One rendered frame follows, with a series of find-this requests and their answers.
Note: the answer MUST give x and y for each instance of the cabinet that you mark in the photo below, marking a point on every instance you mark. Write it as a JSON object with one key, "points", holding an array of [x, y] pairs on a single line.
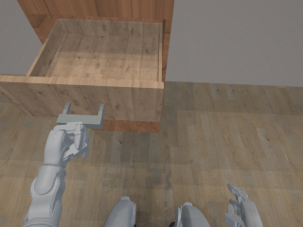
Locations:
{"points": [[43, 14]]}

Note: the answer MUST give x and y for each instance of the robot left forearm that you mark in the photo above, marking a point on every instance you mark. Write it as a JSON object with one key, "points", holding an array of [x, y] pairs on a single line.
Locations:
{"points": [[46, 192]]}

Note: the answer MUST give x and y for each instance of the robot thigh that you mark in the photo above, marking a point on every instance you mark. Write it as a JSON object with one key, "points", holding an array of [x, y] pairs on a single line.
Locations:
{"points": [[189, 216], [123, 214]]}

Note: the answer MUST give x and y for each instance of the robot left hand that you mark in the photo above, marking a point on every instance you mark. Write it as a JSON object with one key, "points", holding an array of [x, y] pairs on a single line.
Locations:
{"points": [[74, 136]]}

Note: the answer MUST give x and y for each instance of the handle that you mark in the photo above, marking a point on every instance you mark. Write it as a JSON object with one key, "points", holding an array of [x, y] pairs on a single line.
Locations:
{"points": [[89, 121]]}

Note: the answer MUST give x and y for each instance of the robot right hand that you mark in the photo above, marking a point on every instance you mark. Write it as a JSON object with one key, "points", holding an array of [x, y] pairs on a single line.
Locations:
{"points": [[247, 212]]}

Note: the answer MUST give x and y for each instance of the drawer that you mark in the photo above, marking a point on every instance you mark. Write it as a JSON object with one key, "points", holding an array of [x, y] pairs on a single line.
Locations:
{"points": [[91, 62]]}

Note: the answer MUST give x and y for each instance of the left robot thigh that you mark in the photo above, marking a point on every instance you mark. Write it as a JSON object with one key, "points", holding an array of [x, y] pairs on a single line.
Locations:
{"points": [[123, 214]]}

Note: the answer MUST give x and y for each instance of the right robot thigh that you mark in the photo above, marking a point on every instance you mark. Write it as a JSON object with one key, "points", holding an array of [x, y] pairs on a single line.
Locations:
{"points": [[189, 216]]}

